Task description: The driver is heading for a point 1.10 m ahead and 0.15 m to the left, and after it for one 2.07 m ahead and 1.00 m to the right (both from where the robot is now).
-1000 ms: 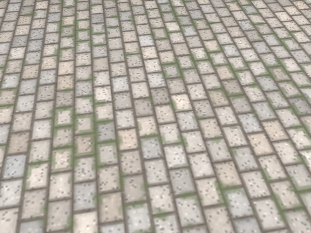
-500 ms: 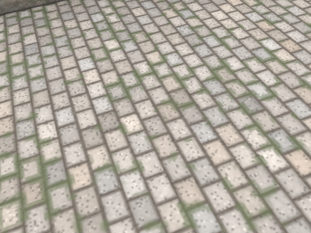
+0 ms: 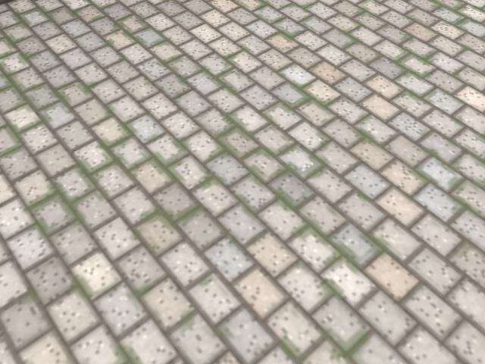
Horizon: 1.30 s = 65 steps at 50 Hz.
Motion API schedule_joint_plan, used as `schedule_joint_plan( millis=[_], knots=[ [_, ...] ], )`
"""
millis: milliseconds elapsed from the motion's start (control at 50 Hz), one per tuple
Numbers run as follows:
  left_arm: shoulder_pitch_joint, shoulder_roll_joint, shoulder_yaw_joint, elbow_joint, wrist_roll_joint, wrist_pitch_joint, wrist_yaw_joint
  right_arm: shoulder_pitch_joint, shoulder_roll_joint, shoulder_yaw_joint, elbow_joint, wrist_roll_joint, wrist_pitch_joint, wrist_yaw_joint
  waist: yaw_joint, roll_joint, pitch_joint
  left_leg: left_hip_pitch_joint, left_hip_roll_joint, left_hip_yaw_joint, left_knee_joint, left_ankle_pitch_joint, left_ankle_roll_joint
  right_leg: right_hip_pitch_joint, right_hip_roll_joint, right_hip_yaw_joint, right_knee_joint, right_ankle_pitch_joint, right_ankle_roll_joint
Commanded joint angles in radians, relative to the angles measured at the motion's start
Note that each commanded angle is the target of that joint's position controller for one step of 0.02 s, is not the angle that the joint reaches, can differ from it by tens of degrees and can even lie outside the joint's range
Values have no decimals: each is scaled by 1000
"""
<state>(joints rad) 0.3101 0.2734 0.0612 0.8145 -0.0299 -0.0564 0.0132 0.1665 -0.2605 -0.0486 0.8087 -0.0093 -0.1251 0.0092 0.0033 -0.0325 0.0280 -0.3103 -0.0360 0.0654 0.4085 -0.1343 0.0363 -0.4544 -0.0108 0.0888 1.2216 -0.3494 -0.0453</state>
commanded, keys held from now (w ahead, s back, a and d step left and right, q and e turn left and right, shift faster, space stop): w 0.54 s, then w+q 0.46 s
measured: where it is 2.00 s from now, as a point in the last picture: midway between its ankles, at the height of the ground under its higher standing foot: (220, 198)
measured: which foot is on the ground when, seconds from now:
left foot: down 0.00-0.36, up 0.38-0.92, down 0.94-1.00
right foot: up 0.00-0.34, down 0.36-0.92, up 0.94-1.00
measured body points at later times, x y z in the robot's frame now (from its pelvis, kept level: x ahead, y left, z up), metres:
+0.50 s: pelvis +0.27 -0.08 +0.00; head +0.29 -0.10 +0.45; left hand +0.41 +0.17 -0.10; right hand +0.32 -0.36 -0.14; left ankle +0.20 +0.08 -0.64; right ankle +0.30 -0.17 -0.74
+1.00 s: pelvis +0.54 -0.03 -0.02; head +0.59 -0.03 +0.43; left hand +0.56 +0.24 -0.15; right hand +0.75 -0.27 -0.12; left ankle +0.62 +0.05 -0.74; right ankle +0.36 -0.18 -0.65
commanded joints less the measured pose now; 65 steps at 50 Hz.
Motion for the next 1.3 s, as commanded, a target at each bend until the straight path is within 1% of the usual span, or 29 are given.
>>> schedule_joint_plan(
  millis=[20,80,140,200,260,300,340,360,380,400,420,460,500,560,700,820,880,900,920,940,960,980,1000,1020,1040,1060,1120,1220,1300],
  knots=[
    [42,19,8,-70,-2,0,-4,49,-82,-21,-12,0,-17,8,3,96,-47,151,277,-273,-257,42,182,-162,-105,34,-19,53,1],
    [-39,12,-2,-111,14,2,-3,76,-122,-34,20,8,-23,12,2,69,-11,155,293,-211,-297,125,214,-236,-118,36,-161,123,10],
    [-131,13,-13,-140,22,-15,-19,87,-146,-37,33,18,-9,7,-17,68,-2,178,264,-125,-297,185,194,-232,-124,-16,-358,284,15],
    [-243,9,-23,-170,16,-27,-35,139,-169,-37,52,29,6,5,-61,82,14,175,243,-71,-275,166,165,-159,-93,-83,-518,360,19],
    [-313,33,-19,-210,6,-28,-46,192,-189,-38,81,39,24,7,-74,105,31,258,290,-90,-242,137,147,-153,-75,-93,-604,294,-1],
    [-297,57,-10,-218,9,-31,-52,189,-201,-40,90,44,38,4,-44,121,20,303,314,-92,-182,210,128,-96,-50,-113,-655,230,-31],
    [-73,124,31,-151,18,-32,-45,174,-184,-30,90,40,49,-2,76,102,-110,255,246,-18,96,474,80,231,17,-159,-714,246,-77],
    [121,208,62,-113,25,-27,-31,169,-140,-9,63,17,45,-6,152,0,-248,61,189,33,409,291,33,525,-142,29,-701,268,-138],
    [170,308,77,-101,30,-22,-30,278,-8,31,40,10,23,2,82,-270,-356,-336,11,5,769,-350,-23,823,-378,523,-828,104,-298],
    [185,208,52,-103,24,-28,-33,236,-110,8,56,34,1,7,116,-168,-376,-447,41,-149,907,-432,-7,811,-388,643,-915,39,-294],
    [111,166,36,-112,25,-34,-36,153,-155,-7,24,58,-9,10,97,-129,-237,-512,91,-143,924,-347,12,703,-356,490,-917,106,-251],
    [-27,100,17,-130,27,-36,-43,86,-136,-9,15,30,-1,1,35,-31,-120,-432,165,-123,817,-192,9,456,-268,268,-957,289,-207],
    [-63,73,13,-125,33,-47,-47,122,-106,-10,25,26,26,2,-16,-50,-100,-327,190,-131,754,-125,0,343,-226,181,-1022,339,-200],
    [-37,101,23,-91,32,-64,-40,96,-77,-8,17,21,53,-3,-32,-23,-55,-361,189,-127,665,-41,-21,309,-219,88,-1075,426,-211],
    [31,128,30,-23,39,-60,-11,-98,-53,-3,-40,30,52,15,40,-19,24,-411,135,-129,333,260,-15,374,-206,-105,-1121,396,-141],
    [79,138,35,31,26,-34,0,-223,-41,4,-122,30,48,53,81,-14,68,-462,110,-67,209,158,27,560,-264,-182,-1040,500,-110],
    [41,178,44,20,23,-13,13,-169,-74,-13,-143,29,49,67,28,-62,-1,-311,35,27,205,4,75,594,-265,-231,-869,943,-74],
    [29,189,47,14,24,-3,20,-70,-104,-31,-126,30,52,66,-27,-76,-64,-179,-9,56,200,-25,98,580,-252,-252,-729,1096,-57],
    [17,188,43,6,22,3,26,90,-157,-62,-89,33,54,56,-111,-53,-148,57,-45,47,142,27,135,488,-211,-278,-512,1088,-25],
    [34,161,29,-23,38,-8,29,247,-256,-95,-65,29,63,32,-162,86,-259,380,128,-227,129,63,207,218,-159,-282,-182,732,17],
    [143,4,-21,-61,57,-44,3,227,-323,-98,-76,30,55,33,-38,298,-375,705,364,-810,12,-87,408,-216,67,-134,139,-221,73],
    [22,107,-2,-70,16,-85,-14,271,-235,-79,-77,28,55,30,-125,190,-413,732,362,-871,-90,-162,384,-327,35,36,215,-211,48],
    [-66,137,6,-102,-13,-103,-19,223,-190,-68,-79,26,50,25,-122,149,-259,618,328,-707,-99,-90,331,-390,-13,22,180,-117,25],
    [-91,126,3,-106,2,-109,-12,150,-164,-60,-99,30,49,24,-77,44,-179,454,283,-585,-103,9,294,-344,-60,12,91,-33,20],
    [-102,131,12,-103,28,-104,-3,86,-134,-51,-118,26,51,23,-37,18,-120,309,245,-497,-121,117,273,-276,-86,1,9,7,30],
    [-82,134,18,-107,37,-91,-3,58,-116,-43,-136,15,52,19,-2,36,-105,222,220,-456,-148,176,271,-210,-104,7,-27,31,38],
    [-72,95,15,-126,48,-58,1,65,-140,-51,-143,20,47,7,24,59,-76,95,185,-377,-186,290,279,-167,-102,-23,-153,79,82],
    [-265,49,-5,-184,46,-57,-4,141,-170,-60,-126,34,60,-18,-45,100,-44,35,101,-295,-159,223,201,-110,-30,-50,-538,389,106],
    [-360,77,2,-218,26,-71,-23,202,-170,-60,-109,40,73,-24,-81,126,-42,110,136,-392,-100,115,179,-65,12,-29,-690,420,94]
  ],
)
Keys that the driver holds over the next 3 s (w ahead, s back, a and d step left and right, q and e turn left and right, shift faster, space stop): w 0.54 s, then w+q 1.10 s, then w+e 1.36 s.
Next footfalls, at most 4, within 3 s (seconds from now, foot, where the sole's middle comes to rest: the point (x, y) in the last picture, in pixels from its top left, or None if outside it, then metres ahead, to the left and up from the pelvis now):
0.36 right None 0.34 -0.17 -0.77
0.94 left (236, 294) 0.67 0.05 -0.77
1.42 right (273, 206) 0.98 -0.07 -0.77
1.92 left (167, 184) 1.07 0.29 -0.77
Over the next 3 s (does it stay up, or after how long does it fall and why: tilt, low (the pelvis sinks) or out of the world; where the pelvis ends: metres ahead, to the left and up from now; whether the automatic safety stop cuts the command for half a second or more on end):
stays up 1.57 0.27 -0.01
